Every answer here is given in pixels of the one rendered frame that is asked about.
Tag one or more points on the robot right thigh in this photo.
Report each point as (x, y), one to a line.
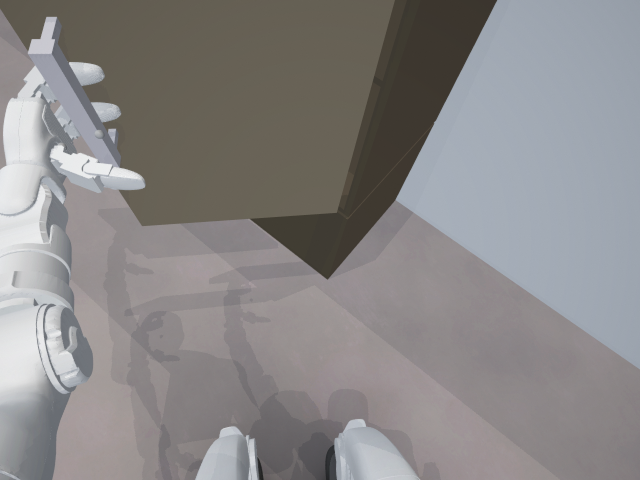
(364, 453)

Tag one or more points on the left robot upper arm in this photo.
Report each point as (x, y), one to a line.
(43, 357)

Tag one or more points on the robot left thigh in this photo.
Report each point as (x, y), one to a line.
(232, 457)

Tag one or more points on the robot thigh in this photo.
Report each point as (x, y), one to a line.
(232, 457)
(364, 453)

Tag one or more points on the left robot hand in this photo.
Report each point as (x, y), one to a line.
(31, 133)

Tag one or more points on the left robot forearm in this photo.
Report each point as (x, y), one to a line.
(35, 251)

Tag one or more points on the handle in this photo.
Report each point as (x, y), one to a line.
(55, 69)

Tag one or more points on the cupboard door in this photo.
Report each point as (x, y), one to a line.
(230, 109)

